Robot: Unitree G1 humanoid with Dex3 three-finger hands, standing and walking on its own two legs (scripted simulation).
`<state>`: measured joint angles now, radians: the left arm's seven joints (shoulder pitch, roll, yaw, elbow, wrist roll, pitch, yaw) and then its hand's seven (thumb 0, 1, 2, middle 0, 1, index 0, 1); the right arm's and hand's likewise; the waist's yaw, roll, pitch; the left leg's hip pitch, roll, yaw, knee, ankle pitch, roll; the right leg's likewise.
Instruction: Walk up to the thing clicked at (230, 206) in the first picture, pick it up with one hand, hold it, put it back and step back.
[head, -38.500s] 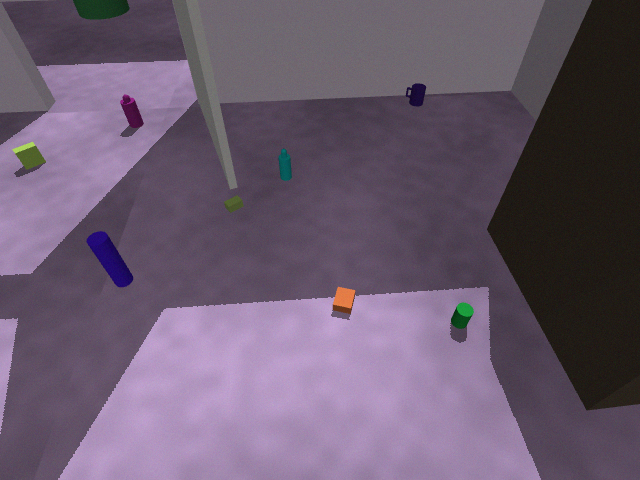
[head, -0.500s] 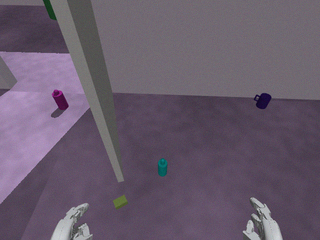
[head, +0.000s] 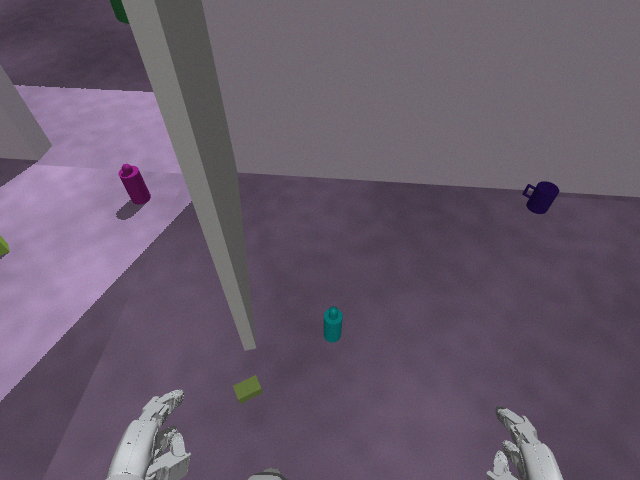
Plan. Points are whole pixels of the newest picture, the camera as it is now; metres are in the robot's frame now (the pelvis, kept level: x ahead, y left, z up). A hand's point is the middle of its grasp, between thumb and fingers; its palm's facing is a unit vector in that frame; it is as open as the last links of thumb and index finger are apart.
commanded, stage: stand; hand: left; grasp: from above
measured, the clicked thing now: (248, 389) +0.48 +0.24 -0.70
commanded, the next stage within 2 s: none
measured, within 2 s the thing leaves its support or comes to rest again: neither
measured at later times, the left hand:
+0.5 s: hand out of the picture +0.04 +0.25 -0.11, palm faces +0.03 -0.95 -0.32, open 7.4 cm
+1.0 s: hand out of the picture +0.02 +0.25 -0.10, palm faces +0.01 -0.94 -0.35, open 7.3 cm
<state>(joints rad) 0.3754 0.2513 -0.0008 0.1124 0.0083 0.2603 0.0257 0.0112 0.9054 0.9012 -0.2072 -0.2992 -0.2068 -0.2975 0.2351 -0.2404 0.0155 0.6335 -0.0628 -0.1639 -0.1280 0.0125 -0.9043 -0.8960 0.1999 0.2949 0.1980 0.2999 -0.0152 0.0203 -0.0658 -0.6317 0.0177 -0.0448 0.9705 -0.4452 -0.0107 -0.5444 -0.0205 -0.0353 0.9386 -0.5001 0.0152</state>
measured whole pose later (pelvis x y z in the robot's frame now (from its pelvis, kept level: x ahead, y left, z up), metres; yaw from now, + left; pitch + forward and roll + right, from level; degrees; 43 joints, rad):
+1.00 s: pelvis -0.02 +0.01 +0.06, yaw +0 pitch -5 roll +0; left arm 0.19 0.31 0.03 1.14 0.03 0.00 0.02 0.01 0.91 0.90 -0.21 -0.30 -0.21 -0.30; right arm 0.15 -0.31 -0.03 1.13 -0.02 0.01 0.00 0.01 -0.91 -0.90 0.20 0.30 0.20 0.30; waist 0.01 0.02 0.07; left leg -0.16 0.00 -0.02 0.39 -0.15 0.00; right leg -0.09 -0.04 -0.03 0.39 -0.21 0.03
